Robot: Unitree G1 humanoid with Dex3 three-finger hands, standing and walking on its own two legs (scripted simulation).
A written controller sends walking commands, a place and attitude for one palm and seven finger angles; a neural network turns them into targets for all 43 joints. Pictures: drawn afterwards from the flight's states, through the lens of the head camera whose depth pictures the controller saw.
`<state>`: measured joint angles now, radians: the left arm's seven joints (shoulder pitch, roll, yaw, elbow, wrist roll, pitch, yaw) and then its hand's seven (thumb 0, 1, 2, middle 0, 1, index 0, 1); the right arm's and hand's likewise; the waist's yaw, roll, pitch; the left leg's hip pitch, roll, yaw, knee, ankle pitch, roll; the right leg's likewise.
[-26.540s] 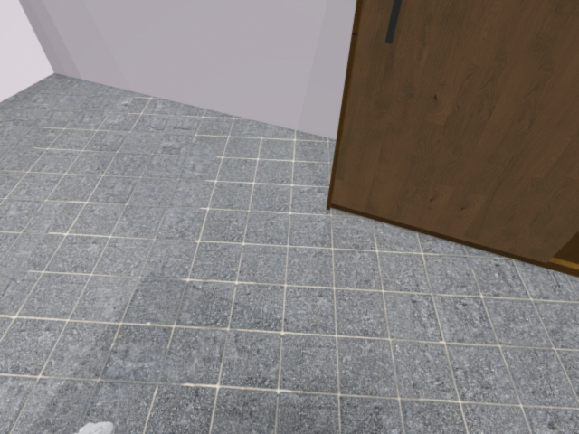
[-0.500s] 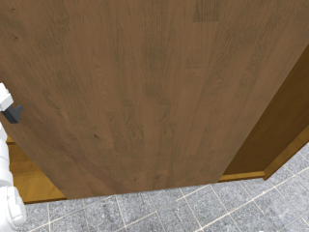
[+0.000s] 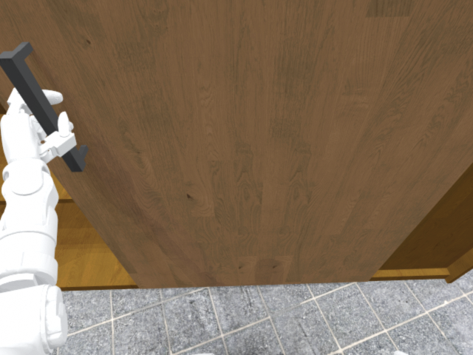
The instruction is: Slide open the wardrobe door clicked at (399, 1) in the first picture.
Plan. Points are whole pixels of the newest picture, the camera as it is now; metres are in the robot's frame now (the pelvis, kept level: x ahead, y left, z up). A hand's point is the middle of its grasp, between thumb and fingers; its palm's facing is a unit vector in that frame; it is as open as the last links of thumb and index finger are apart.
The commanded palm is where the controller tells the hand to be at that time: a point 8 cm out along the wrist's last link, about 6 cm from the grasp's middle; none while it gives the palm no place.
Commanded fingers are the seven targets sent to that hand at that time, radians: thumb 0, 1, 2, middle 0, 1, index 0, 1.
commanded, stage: stop walking and hold the door there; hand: left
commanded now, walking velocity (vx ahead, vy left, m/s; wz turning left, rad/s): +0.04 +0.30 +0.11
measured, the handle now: (54, 114) +0.44 +0.34 +0.19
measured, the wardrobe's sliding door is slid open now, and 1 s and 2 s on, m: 0.56 0.56 0.56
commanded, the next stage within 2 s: loosen the grip on the handle in 1.44 s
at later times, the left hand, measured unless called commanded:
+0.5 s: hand (62, 137) +0.40 +0.31 +0.17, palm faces +0.27 -0.95 -0.18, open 5.9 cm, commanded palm +0.37 +0.34 +0.15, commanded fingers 0.00 0.90 0.90 -0.45 -1.40 -0.45 -1.40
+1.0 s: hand (60, 139) +0.39 +0.31 +0.17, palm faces +0.13 -0.99 -0.08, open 5.9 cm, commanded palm +0.37 +0.34 +0.15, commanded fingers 0.00 0.90 0.90 -0.45 -1.40 -0.45 -1.40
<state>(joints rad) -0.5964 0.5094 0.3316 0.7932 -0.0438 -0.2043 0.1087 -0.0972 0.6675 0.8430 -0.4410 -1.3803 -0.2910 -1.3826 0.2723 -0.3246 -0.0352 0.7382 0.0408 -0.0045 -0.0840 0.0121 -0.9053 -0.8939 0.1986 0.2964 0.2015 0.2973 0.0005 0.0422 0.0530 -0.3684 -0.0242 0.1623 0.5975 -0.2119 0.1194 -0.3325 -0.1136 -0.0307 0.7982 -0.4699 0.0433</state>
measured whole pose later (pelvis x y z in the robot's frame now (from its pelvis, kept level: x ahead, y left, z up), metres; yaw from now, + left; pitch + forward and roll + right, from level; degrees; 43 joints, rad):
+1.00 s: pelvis -0.01 +0.16 +0.01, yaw +6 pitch +0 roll +0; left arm -0.60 0.16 0.01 0.33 -0.06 -0.12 0.10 -0.01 0.74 0.79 -0.45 -1.40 -0.28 -1.38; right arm 0.12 -0.23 0.01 0.65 0.01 -0.06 -0.06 0.01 -0.91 -0.89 0.20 0.30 0.20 0.30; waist 0.03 -0.01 0.15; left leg -0.26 0.04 0.11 0.55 -0.28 0.01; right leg -0.31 -0.03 -0.03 0.69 -0.41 0.02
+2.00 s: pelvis -0.07 +0.14 +0.01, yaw +1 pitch +4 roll +0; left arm -0.81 0.34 0.20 0.93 -0.01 -0.26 0.03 0.00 -0.42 0.27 -0.37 -1.30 -0.27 -1.27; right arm 0.38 -0.29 -0.02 0.74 0.03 -0.13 0.00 0.01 -0.91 -0.89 0.20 0.30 0.20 0.30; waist -0.08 -0.02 -0.04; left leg -0.43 0.03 0.04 0.58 -0.22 0.01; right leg -0.43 0.01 -0.01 0.59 -0.23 -0.02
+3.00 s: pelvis -0.03 +0.16 +0.01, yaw +0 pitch +4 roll -1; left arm -0.52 0.42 0.35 0.63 -0.10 -0.16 -0.10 -0.01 -0.55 0.20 -0.36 -1.18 -0.30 -1.17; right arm 0.37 -0.26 0.01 0.65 0.03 -0.07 -0.07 0.01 -0.90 -0.89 0.20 0.30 0.20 0.30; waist -0.04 0.01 -0.06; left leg -0.37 0.03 0.04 0.57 -0.27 0.01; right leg -0.35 0.02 0.01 0.54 -0.25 0.00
